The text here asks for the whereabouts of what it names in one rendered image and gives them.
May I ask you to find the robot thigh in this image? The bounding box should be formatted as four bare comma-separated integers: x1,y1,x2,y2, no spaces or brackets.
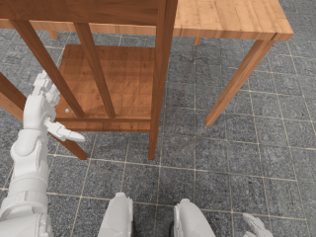
174,202,215,237
97,196,133,237

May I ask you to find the right robot hand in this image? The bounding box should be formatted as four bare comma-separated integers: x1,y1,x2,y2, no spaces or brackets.
243,212,274,237

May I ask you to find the chair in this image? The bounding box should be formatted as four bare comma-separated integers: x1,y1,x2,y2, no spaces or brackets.
0,0,179,160

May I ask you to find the left robot forearm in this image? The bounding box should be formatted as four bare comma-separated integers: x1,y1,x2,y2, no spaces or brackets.
0,128,49,222

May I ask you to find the table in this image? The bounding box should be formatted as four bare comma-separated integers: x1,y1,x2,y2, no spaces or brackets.
0,0,294,126

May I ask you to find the left robot thigh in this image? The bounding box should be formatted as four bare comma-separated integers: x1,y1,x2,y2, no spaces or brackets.
97,196,133,237

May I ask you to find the right robot thigh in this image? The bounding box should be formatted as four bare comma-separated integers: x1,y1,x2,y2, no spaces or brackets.
174,202,215,237

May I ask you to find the left robot hand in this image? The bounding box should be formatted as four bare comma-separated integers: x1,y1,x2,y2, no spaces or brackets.
23,70,86,142

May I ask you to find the robot left upper arm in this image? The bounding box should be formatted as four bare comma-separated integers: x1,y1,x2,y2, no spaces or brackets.
0,212,53,237

